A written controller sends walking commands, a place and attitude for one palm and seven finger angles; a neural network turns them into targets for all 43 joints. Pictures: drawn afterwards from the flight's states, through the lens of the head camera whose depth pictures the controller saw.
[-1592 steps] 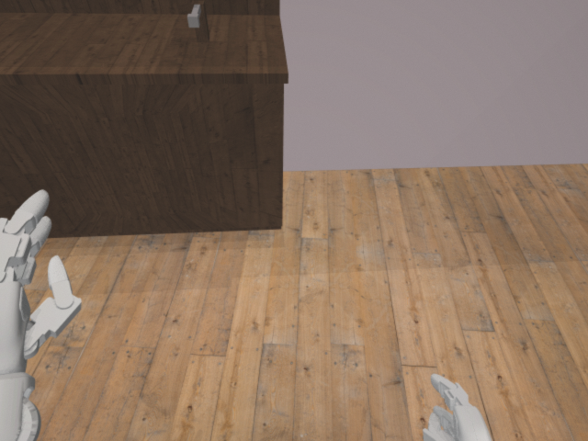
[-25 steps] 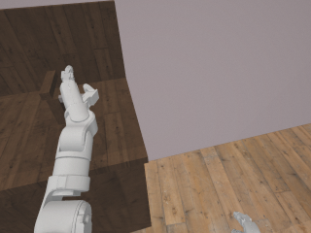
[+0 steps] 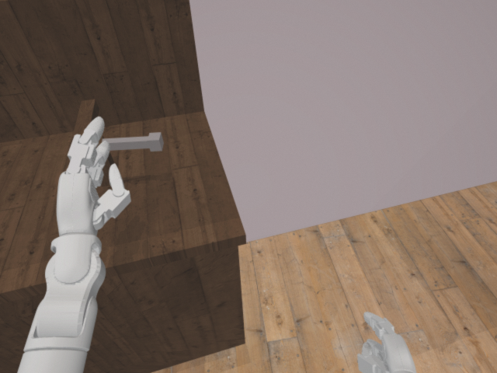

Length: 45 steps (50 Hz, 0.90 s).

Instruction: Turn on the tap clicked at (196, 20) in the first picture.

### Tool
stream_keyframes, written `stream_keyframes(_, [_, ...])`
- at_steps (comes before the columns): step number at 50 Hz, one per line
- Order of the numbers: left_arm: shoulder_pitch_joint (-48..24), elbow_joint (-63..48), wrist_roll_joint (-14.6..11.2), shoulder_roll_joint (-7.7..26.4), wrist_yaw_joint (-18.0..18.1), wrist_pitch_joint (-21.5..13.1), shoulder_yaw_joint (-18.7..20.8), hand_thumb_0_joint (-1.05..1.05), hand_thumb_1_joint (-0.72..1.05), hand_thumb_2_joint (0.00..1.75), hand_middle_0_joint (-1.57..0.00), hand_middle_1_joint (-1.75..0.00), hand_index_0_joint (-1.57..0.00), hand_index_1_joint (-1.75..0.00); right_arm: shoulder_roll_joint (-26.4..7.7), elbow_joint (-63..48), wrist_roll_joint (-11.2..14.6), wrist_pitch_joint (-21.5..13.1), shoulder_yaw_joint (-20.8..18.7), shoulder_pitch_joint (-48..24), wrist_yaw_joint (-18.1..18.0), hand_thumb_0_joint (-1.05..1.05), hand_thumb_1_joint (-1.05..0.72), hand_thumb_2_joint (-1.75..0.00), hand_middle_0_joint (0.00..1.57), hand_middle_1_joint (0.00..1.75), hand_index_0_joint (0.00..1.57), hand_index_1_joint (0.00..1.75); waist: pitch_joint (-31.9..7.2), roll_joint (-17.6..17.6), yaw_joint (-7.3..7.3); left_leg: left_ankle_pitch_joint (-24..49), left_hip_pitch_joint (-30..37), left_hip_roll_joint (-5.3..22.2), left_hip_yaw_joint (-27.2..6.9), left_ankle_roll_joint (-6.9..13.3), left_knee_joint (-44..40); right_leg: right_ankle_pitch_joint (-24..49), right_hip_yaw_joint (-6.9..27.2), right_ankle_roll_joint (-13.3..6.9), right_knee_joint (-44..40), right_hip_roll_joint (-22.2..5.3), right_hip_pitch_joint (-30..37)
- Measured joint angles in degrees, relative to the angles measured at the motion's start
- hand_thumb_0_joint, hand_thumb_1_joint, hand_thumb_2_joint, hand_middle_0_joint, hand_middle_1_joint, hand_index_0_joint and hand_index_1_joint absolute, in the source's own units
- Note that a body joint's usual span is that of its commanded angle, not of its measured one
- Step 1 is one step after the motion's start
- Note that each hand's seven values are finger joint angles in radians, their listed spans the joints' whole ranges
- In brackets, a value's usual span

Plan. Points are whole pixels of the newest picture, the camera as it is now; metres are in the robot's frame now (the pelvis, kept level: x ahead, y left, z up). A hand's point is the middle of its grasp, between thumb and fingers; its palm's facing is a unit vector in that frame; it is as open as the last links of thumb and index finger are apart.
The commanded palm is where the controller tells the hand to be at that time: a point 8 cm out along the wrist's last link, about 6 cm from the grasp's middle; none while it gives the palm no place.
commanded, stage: draw the hand back beside the body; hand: left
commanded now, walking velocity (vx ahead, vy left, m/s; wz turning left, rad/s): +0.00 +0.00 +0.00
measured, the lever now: (155, 141) +0.52 +0.25 +0.11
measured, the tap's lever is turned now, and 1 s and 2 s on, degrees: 78 78 78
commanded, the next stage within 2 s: step back with the hand held close in 0.82 s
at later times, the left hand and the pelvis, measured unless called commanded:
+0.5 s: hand (76, 251) +0.22 +0.25 +0.15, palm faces +0.42 -0.86 -0.29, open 7.5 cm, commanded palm +0.17 +0.28 +0.17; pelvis +0.01 +0.01 +0.00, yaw +0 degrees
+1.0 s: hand (79, 249) +0.22 +0.24 +0.16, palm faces +0.43 -0.84 -0.34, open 7.4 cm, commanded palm +0.17 +0.28 +0.17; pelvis +0.01 -0.01 +0.00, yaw +1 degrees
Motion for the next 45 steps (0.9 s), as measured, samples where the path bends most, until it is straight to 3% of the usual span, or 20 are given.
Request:
stream_keyframes(4, [4.86,-1.91,-0.44,0.50,-1.27,-0.17,1.62,0.01,0.89,0.89,-0.18,-0.23,-0.18,-0.24,1.14,-1.31,-0.14,0.56,0.58,0.81,0.35,0.01,-0.91,-0.90,0.20,0.30,0.20,0.30,-0.36,-0.02,-0.52,-0.24,1.00,0.18,0.86,0.11,-0.30,0.37,0.87,0.17,-0.88,0.07,0.99])
stream_keyframes(15, [14.14,-9.80,-0.10,0.64,-0.84,-1.33,4.56,0.01,0.89,0.89,-0.19,-0.27,-0.19,-0.27,-0.78,-0.31,-0.65,-0.59,-0.39,3.13,0.53,0.01,-0.91,-0.90,0.20,0.30,0.20,0.30,0.77,-0.03,1.59,-0.50,1.39,-0.53,0.25,0.56,-0.02,0.23,0.19,0.63,-1.43,-0.57,2.10])
stream_keyframes(29, [26.52,-17.73,-0.11,1.43,-0.92,-1.93,6.36,0.01,0.89,0.89,-0.20,-0.29,-0.20,-0.30,-0.66,-1.46,-1.09,-2.68,-1.14,2.19,0.84,0.01,-0.91,-0.90,0.20,0.30,0.20,0.30,0.32,-0.26,1.65,-1.54,1.48,-0.22,-0.14,0.24,1.01,-0.46,-0.16,0.33,-1.25,-0.22,2.66])
stream_keyframes(36, [25.26,-17.38,0.23,0.67,-0.24,-1.81,6.12,0.01,0.89,0.89,-0.20,-0.30,-0.20,-0.30,-0.82,-0.99,-1.12,-3.37,-1.05,1.98,0.30,0.01,-0.91,-0.90,0.20,0.30,0.20,0.30,0.75,0.37,2.42,-1.63,1.24,-0.31,-0.97,0.09,1.48,-0.94,-1.00,0.14,-0.62,-0.19,2.64])
stream_keyframes(45, [24.93,-17.36,0.18,0.73,-0.47,-1.68,5.81,0.01,0.89,0.89,-0.20,-0.30,-0.20,-0.30,-0.21,-0.89,-1.30,-3.67,-0.71,2.24,0.38,0.01,-0.91,-0.90,0.20,0.30,0.20,0.30,0.64,0.36,1.82,-1.65,1.71,0.09,-0.76,-0.37,0.97,-1.17,-0.76,-0.32,-0.47,0.17,2.66])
